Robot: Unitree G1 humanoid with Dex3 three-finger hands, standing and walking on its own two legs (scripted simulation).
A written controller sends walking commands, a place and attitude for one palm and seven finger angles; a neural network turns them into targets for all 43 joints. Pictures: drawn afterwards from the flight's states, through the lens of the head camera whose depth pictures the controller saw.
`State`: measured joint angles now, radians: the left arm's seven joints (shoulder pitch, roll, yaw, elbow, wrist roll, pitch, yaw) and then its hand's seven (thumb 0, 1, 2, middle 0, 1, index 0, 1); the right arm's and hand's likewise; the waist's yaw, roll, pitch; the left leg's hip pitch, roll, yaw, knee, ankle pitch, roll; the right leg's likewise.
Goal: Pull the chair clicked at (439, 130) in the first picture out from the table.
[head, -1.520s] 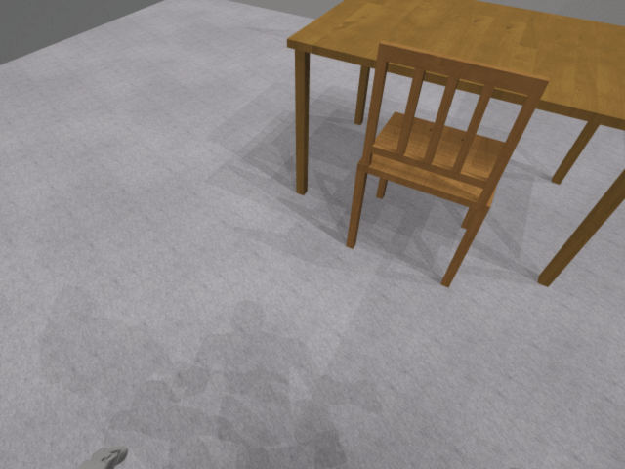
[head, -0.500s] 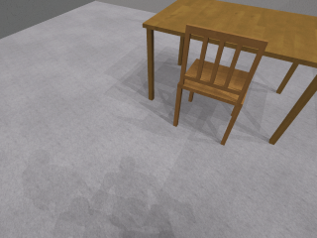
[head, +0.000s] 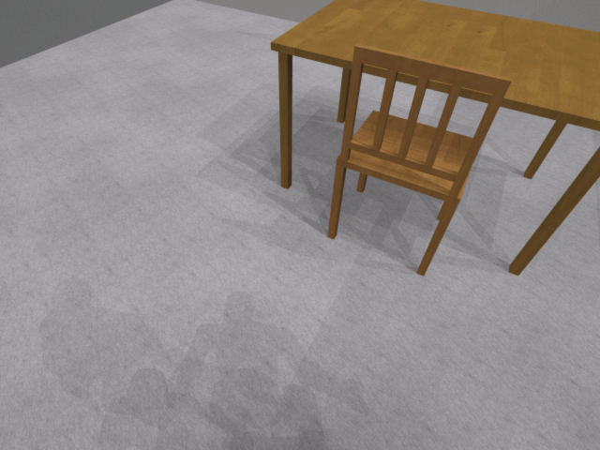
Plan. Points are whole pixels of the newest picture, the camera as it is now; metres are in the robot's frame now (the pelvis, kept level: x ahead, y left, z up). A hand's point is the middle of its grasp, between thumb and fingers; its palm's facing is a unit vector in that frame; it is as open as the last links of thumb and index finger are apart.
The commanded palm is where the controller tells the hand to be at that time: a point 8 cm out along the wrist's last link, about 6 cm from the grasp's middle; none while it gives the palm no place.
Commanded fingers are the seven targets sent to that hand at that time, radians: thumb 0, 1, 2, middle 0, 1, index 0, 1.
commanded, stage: walk to a spot facing it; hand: left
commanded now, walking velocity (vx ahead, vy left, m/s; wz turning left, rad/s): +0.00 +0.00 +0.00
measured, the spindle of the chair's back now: (412, 120) +1.04 -0.29 -0.11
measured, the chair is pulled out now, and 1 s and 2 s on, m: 0.00 0.00 0.00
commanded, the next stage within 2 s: turn to face it in 0.70 s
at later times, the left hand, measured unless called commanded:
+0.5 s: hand out of the picture +0.10 +0.20 -0.19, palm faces -0.10 -0.98 -0.14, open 7.4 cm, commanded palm none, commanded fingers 0.00 0.90 0.90 -0.20 -0.30 -0.20 -0.30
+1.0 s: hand (248, 320) +0.38 +0.12 -0.18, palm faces -0.19 -0.96 -0.20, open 7.3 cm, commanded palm none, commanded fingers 0.00 0.90 0.90 -0.20 -0.30 -0.20 -0.30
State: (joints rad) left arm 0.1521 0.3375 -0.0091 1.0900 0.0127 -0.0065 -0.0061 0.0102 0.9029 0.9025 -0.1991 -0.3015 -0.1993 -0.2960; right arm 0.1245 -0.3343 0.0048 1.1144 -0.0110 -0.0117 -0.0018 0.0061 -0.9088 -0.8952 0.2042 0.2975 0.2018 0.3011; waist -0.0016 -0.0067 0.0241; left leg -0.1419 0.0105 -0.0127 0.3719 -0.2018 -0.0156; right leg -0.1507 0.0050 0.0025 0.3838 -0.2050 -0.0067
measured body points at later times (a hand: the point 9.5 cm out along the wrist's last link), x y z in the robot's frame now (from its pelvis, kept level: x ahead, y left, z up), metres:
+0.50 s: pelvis +0.11 +0.02 -0.01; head +0.13 +0.03 +0.44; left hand +0.11 +0.25 -0.18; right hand +0.01 -0.19 -0.16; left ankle +0.00 +0.13 -0.75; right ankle +0.08 -0.10 -0.67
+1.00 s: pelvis +0.30 -0.04 -0.01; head +0.31 -0.05 +0.44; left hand +0.39 +0.17 -0.16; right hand +0.31 -0.29 -0.16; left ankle +0.38 +0.08 -0.70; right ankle +0.31 -0.12 -0.75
